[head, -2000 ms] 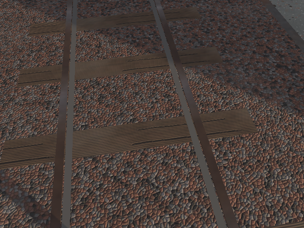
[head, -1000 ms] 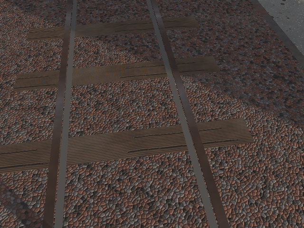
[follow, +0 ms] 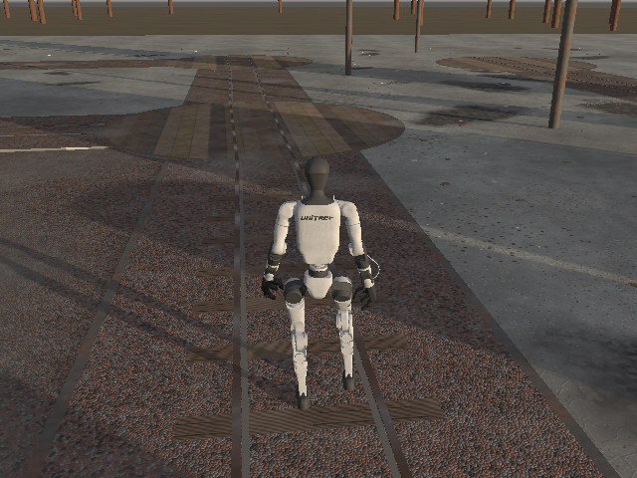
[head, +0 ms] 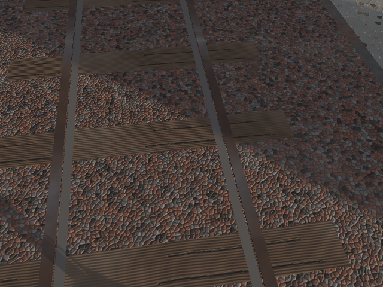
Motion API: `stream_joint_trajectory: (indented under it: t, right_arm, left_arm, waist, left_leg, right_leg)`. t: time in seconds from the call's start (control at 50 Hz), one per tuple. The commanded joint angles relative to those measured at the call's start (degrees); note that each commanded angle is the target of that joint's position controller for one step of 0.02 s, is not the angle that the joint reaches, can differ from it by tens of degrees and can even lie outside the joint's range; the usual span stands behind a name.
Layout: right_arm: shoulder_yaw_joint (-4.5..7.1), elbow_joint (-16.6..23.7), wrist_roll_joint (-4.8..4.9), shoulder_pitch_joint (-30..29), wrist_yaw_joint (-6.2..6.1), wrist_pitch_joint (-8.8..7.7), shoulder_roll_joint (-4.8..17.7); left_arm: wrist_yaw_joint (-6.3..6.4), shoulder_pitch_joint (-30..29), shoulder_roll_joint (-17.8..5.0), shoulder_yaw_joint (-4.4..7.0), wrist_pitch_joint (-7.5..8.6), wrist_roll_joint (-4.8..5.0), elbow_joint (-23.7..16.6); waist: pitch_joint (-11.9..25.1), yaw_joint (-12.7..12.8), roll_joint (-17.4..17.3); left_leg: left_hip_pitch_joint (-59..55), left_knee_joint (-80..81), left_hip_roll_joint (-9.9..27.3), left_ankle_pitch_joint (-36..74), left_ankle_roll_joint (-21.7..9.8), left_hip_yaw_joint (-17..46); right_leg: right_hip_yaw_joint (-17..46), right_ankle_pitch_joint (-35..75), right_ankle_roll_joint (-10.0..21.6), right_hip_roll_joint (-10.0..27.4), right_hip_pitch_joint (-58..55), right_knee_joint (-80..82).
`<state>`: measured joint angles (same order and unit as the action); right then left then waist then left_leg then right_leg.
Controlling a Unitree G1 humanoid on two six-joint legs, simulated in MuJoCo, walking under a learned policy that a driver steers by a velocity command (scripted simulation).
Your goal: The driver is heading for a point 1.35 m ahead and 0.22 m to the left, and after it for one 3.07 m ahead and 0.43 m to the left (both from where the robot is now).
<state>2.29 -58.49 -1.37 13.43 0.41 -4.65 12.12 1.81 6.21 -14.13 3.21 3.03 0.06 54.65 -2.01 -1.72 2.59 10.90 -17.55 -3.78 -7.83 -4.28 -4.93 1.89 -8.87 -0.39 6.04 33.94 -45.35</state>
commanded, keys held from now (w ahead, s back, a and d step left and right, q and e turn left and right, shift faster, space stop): no key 0.38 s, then w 0.62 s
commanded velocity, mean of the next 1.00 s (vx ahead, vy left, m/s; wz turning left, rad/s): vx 0.23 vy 0.00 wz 0.00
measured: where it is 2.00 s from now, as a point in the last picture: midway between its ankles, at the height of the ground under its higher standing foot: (187, 195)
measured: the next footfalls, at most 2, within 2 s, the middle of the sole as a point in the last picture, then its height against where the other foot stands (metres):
right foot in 0.12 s outside the picture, level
left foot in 1.12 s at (159, 283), level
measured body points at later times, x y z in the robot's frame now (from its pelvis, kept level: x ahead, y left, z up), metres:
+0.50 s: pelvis +0.09 -0.03 -0.02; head +0.10 -0.03 +0.43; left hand +0.19 +0.22 -0.16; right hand +0.11 -0.29 -0.17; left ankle +0.02 +0.08 -0.74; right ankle +0.12 -0.14 -0.74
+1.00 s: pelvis +0.25 -0.03 -0.01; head +0.27 -0.04 +0.44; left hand +0.19 +0.21 -0.15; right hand +0.46 -0.27 -0.11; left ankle +0.42 +0.11 -0.70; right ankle +0.12 -0.14 -0.74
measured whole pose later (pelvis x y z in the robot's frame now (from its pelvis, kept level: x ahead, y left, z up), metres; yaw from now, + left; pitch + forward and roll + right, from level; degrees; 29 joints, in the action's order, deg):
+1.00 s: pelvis +0.25 -0.03 -0.01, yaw +0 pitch +2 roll -1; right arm 3.5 -52.1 1.5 0.0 0.8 -4.3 13.5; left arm 0.6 23.6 -11.3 2.3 5.2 0.5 62.2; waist -0.6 4.4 -1.5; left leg 36.3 -37.3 4.9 -2.2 -1.1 -0.8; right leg -1.8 -17.6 1.5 -1.6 -4.2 -11.8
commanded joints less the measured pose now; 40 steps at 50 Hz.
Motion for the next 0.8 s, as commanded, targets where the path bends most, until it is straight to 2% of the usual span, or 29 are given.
stream_joint_trajectory:
  t: [0.02,0.06,0.1,0.12,0.14,0.16,0.18,0.2,0.24,0.26,0.38,0.4,0.44,0.46,0.5,0.52,0.56,0.58,0.6,0.62,0.64,0.66,0.68,0.7,0.72,0.74,0.76,0.78,0.8]
  right_arm:
    - [1.42,2.8,0.37,-2.5,-0.87,0.03,9.2]
    - [1.26,2.1,0.82,-2.3,-0.97,0.65,8.7]
    - [0.86,1.6,1.85,-2.3,-1.16,1.14,7.5]
    - [0.50,1.1,1.44,0.4,-1.22,1.08,6.1]
    - [0.44,0.4,0.33,5.3,-1.24,0.85,5.3]
    - [0.03,-0.7,0.33,9.0,-1.51,1.08,3.0]
    - [0.06,-0.4,0.50,6.4,-1.89,1.68,3.9]
    - [0.37,0.1,0.85,3.8,-2.17,2.45,5.5]
    - [0.73,0.0,1.06,2.0,-2.50,3.62,6.8]
    - [0.68,-0.2,1.01,2.2,-2.47,3.85,6.6]
    - [0.67,-1.5,1.28,2.2,-2.34,3.89,5.9]
    - [0.58,-2.3,1.32,3.5,-2.31,4.03,5.2]
    - [0.87,-2.6,1.78,3.6,-2.30,4.29,5.7]
    - [0.93,-2.3,2.04,3.4,-2.33,4.12,5.9]
    - [0.95,-2.2,2.70,5.0,-2.43,2.74,6.3]
    - [1.20,-2.6,2.91,7.2,-2.43,1.83,7.3]
    - [2.19,-3.4,3.13,9.5,-2.31,0.30,10.7]
    - [2.20,-3.3,3.05,9.7,-2.20,-0.27,10.3]
    - [2.07,-3.0,2.91,9.6,-2.02,-0.61,9.6]
    - [1.96,-2.3,2.83,8.1,-1.78,-0.66,9.2]
    - [1.78,-0.6,2.67,3.3,-1.49,-0.62,9.1]
    - [1.47,1.6,2.55,-0.9,-1.23,-1.12,8.1]
    - [1.07,2.9,1.12,-1.7,-1.06,-2.05,5.8]
    - [0.89,3.7,2.87,-0.7,-0.65,-2.81,4.5]
    - [1.27,4.5,4.51,-3.4,-0.36,-2.91,5.7]
    - [1.34,5.0,4.96,-4.6,-0.14,-2.67,5.7]
    - [1.63,4.7,4.24,-4.0,-0.26,-2.19,5.3]
    - [2.10,4.6,3.51,-3.0,-0.40,-1.65,5.7]
    - [2.29,4.5,3.31,-2.5,-0.36,-1.14,5.4]
  left_arm:
    - [-0.08,3.4,-3.2,0.54,-0.84,0.13,-0.6]
    - [-0.14,1.8,-4.0,0.77,-1.06,-0.09,-1.0]
    - [-0.21,3.2,-4.5,1.08,-0.79,-0.84,-0.2]
    - [-0.01,4.2,-6.8,1.64,-0.63,-1.25,0.2]
    - [0.28,3.9,-9.7,2.07,-0.69,-1.13,-0.1]
    - [0.32,3.1,-7.4,1.48,-1.09,-0.83,0.7]
    - [-0.11,2.1,-4.6,1.06,-1.34,-0.19,1.0]
    - [-0.41,0.4,-3.8,0.88,-1.47,-0.09,0.7]
    - [-0.68,-0.8,-4.5,0.98,-1.14,-0.25,0.5]
    - [-0.65,-0.3,-4.9,1.11,-0.92,-0.13,1.0]
    - [-0.32,0.3,-4.4,1.14,-1.22,0.17,2.8]
    - [-0.35,1.1,-3.9,1.08,-1.45,0.24,3.5]
    - [-0.33,1.5,-4.8,1.66,-2.05,1.07,4.0]
    - [-0.28,1.4,-4.8,1.75,-2.05,1.25,3.8]
    - [-0.41,-0.4,-4.2,1.60,-0.77,1.45,2.7]
    - [-0.74,-1.9,-3.4,1.44,0.29,1.48,2.0]
    - [-1.88,-4.5,-1.9,1.08,2.35,1.29,0.3]
    - [-2.34,-5.1,-1.9,1.06,3.00,1.19,-0.1]
    - [-2.78,-4.3,-2.0,1.16,3.45,1.35,0.1]
    - [-3.18,-1.2,-2.1,1.40,3.72,1.64,1.1]
    - [-3.43,6.3,-3.0,2.20,3.89,2.02,3.5]
    - [-3.48,16.0,-8.1,4.16,4.04,1.88,6.5]
    - [-3.47,24.3,-11.7,4.52,3.38,1.40,8.6]
    - [-3.74,23.5,-8.1,2.80,3.49,0.85,8.2]
    - [-3.64,18.9,-5.1,1.58,3.79,0.75,7.1]
    - [-3.53,15.9,-3.4,0.72,3.79,0.51,6.2]
    - [-3.58,13.5,-3.1,0.12,3.78,0.38,5.5]
    - [-3.38,11.9,-2.8,-0.19,3.62,0.31,5.0]
    - [-3.01,11.9,-2.7,-0.39,3.24,0.23,5.0]
  waist:
    - [6.3,2.2,-7.1]
    - [5.1,2.1,-7.1]
    - [4.9,3.7,-5.7]
    - [5.6,3.0,-2.8]
    - [7.3,-0.9,2.0]
    - [8.4,-2.9,7.7]
    - [7.4,-1.5,7.0]
    - [5.8,-1.0,5.1]
    - [5.1,-0.2,2.1]
    - [5.7,-0.2,1.4]
    - [7.1,0.7,-1.8]
    - [7.9,0.5,-1.9]
    - [4.6,0.7,-2.7]
    - [1.6,1.0,-3.8]
    - [-4.2,0.2,-5.4]
    - [-5.8,-0.6,-7.1]
    - [-7.3,-0.7,-12.7]
    - [-7.3,-0.6,-11.9]
    - [-6.4,-0.1,-10.5]
    - [-4.8,1.7,-9.5]
    - [-2.0,6.2,-8.2]
    - [2.1,10.3,-0.7]
    - [7.0,11.3,13.1]
    - [8.2,9.2,12.1]
    - [3.1,7.3,4.8]
    - [0.8,5.8,1.4]
    - [-0.7,4.0,-1.4]
    - [-1.2,2.6,-1.0]
    - [-1.8,2.0,0.3]
  left_leg:
    - [2.8,3.8,14.8,27.1,-8.3,5.4]
    - [1.7,2.2,15.4,21.3,-7.8,7.0]
    - [1.9,-2.2,13.2,13.4,-5.0,7.2]
    - [2.8,-5.2,10.6,7.9,-2.3,6.5]
    - [6.2,-8.2,6.3,-1.4,0.1,4.2]
    - [8.2,-8.2,4.5,-9.8,2.0,2.8]
    - [6.3,-7.7,4.6,-10.1,2.8,2.6]
    - [5.3,-7.1,4.7,-9.0,3.0,2.5]
    - [4.0,-6.9,5.4,-5.8,2.5,3.0]
    - [3.2,-6.9,5.8,-4.0,2.4,3.3]
    - [1.4,-8.3,6.6,3.3,2.8,3.4]
    - [0.9,-8.0,6.2,-1.4,2.7,2.9]
    - [4.0,-8.0,5.5,-17.0,1.0,2.8]
    - [6.2,-7.1,6.4,-24.1,-0.3,4.2]
    - [6.5,-4.5,9.5,-29.6,-3.1,9.0]
    - [3.5,-2.8,12.2,-28.8,-4.7,13.0]
    - [-4.5,0.3,21.4,-18.7,-8.7,23.7]
    - [-6.4,-1.2,23.1,-11.1,-9.2,24.7]
    - [-7.5,-3.4,22.6,-4.9,-8.6,23.0]
    - [-6.1,-6.4,20.6,0.2,-7.2,19.4]
    - [0.5,-12.4,15.8,9.1,-4.3,13.0]
    - [10.5,-29.7,8.4,19.0,0.0,5.4]
    - [26.1,-51.4,2.5,-12.2,3.5,2.5]
    - [35.2,-59.4,1.7,-24.3,2.6,9.3]
    - [39.0,-63.2,5.1,-22.5,1.2,10.9]
    - [40.0,-62.5,7.2,-18.2,0.2,10.0]
    - [38.0,-58.5,9.4,-14.0,-0.1,9.2]
    - [34.8,-53.6,10.7,-10.7,0.2,8.5]
    - [32.4,-49.9,11.0,-8.8,0.8,7.6]
  right_leg:
    - [-0.8,4.9,-0.6,-1.2,-12.7,7.0]
    - [-0.8,3.0,0.1,-1.8,-13.6,10.9]
    - [-1.5,8.1,1.8,-2.7,-18.8,19.6]
    - [1.4,20.0,2.8,0.1,-23.4,21.7]
    - [4.8,29.7,5.0,4.0,-28.6,19.0]
    - [7.2,26.7,8.9,6.1,-29.7,18.7]
    - [7.6,18.1,9.1,4.9,-26.4,20.0]
    - [6.3,13.3,7.5,3.0,-23.5,20.6]
    - [3.5,13.4,5.4,0.5,-22.2,19.4]
    - [2.8,15.3,5.2,-0.1,-22.8,18.6]
    - [1.3,22.9,6.0,-1.0,-25.8,15.5]
    - [0.7,17.0,6.0,-1.6,-26.1,15.7]
    - [-0.2,-4.0,6.4,-3.3,-23.5,15.2]
    - [0.0,-15.2,6.6,-3.7,-20.6,15.5]
    - [0.0,-22.7,6.6,-4.5,-13.2,14.5]
    - [-1.4,-20.4,6.2,-5.4,-8.5,11.6]
    - [-5.9,-10.0,5.3,-6.3,0.3,3.3]
    - [-5.6,-8.0,5.6,-5.4,1.7,2.7]
    - [-5.6,-6.4,6.0,-5.0,0.7,3.0]
    - [-6.0,-5.0,6.6,-5.3,-4.5,5.5]
    - [-5.7,-2.0,7.9,-6.6,-18.3,11.2]
    - [5.9,5.0,11.2,-1.7,-33.8,17.2]
    - [24.2,16.6,15.1,9.1,-48.5,23.2]
    - [35.4,16.7,19.3,15.8,-49.7,27.5]
    - [31.7,14.6,18.7,15.5,-46.1,27.0]
    - [25.0,14.6,17.4,14.2,-42.4,28.0]
    - [19.7,13.4,15.5,12.0,-38.1,29.7]
    - [15.6,11.7,13.7,9.7,-34.9,31.6]
    - [12.6,10.9,12.6,7.9,-32.7,33.4]
Over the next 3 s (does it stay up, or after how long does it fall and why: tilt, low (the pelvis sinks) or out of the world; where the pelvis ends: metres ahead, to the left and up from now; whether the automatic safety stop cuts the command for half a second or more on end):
stays up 1.34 0.12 0.00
